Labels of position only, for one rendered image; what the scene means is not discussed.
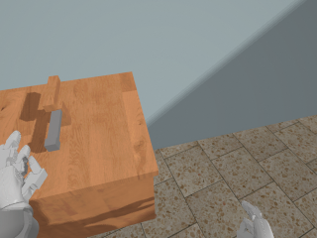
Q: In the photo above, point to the right robot hand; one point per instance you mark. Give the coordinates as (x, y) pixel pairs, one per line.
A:
(259, 228)

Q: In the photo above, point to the tap lever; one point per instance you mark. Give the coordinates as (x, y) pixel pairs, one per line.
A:
(52, 142)

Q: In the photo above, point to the left robot hand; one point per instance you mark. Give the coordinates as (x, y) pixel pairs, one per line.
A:
(13, 168)

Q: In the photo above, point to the counter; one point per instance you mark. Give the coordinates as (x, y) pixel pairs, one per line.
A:
(102, 177)

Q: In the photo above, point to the left robot forearm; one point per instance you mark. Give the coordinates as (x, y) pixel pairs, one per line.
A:
(17, 221)

